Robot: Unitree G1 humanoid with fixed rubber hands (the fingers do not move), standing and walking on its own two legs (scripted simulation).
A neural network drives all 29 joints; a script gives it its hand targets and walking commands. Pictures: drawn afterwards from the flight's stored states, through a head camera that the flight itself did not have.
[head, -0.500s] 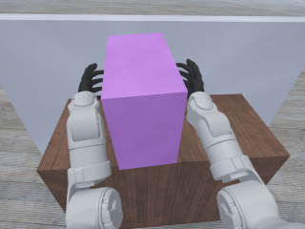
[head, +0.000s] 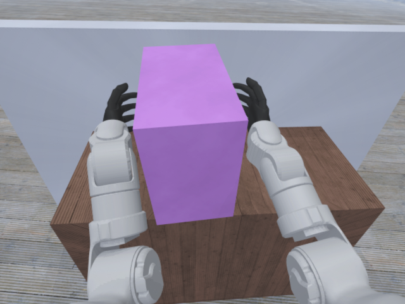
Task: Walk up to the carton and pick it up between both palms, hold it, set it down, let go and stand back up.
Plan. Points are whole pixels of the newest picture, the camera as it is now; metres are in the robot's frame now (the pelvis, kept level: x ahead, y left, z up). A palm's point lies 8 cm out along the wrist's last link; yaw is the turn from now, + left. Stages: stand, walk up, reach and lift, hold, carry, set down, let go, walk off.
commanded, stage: hold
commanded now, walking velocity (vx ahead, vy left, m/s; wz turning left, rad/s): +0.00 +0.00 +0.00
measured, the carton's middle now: (187, 129) +0.43 +0.01 +0.17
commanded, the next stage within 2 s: none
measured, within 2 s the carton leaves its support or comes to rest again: neither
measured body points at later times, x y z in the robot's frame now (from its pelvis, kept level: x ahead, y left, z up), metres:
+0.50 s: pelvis +0.00 +0.00 +0.00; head -0.05 +0.02 +0.45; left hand +0.38 +0.14 +0.23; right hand +0.38 -0.12 +0.22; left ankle +0.03 +0.10 -0.75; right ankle +0.03 -0.09 -0.75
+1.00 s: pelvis +0.00 -0.01 +0.00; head -0.05 +0.01 +0.45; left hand +0.38 +0.14 +0.24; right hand +0.38 -0.12 +0.22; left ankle +0.03 +0.10 -0.75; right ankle +0.03 -0.09 -0.75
